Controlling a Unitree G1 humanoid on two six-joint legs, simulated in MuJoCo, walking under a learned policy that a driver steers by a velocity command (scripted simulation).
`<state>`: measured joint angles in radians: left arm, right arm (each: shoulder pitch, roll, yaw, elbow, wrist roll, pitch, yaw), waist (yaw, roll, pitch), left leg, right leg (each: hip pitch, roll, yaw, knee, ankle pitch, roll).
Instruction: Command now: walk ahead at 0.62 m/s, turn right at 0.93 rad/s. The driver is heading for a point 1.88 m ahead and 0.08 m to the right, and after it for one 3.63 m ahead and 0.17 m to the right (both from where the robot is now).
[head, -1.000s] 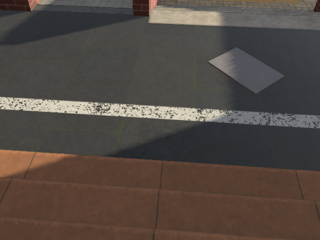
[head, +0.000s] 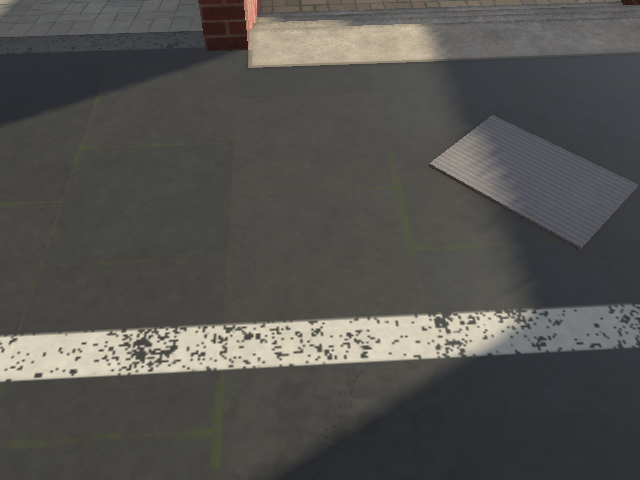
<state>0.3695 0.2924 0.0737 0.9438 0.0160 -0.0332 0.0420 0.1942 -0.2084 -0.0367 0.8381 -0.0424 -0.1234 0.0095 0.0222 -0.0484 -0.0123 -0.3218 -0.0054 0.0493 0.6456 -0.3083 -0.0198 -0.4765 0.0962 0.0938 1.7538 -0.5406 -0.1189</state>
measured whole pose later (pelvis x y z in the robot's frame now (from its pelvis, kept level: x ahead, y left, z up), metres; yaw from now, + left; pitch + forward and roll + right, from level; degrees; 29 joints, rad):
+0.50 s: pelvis +0.26 +0.00 -0.13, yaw -21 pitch -1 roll -1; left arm 0.19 0.16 -0.01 0.90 0.02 -0.03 0.01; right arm 0.20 -0.15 0.00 0.83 -0.02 0.04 -0.04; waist -0.02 0.03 0.14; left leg -0.64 0.08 -0.06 1.11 -0.23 -0.01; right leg -0.36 0.14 -0.11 0.64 -0.26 -0.16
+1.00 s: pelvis +0.30 +0.08 -0.11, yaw +2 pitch +2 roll -2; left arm 0.09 0.28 0.05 0.73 0.04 0.07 0.02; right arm 0.30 -0.29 -0.06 0.73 0.01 0.08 -0.01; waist -0.02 -0.02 0.05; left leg -0.25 -0.10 -0.11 0.53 -0.30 0.10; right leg -0.66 -0.01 0.03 1.20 -0.38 0.05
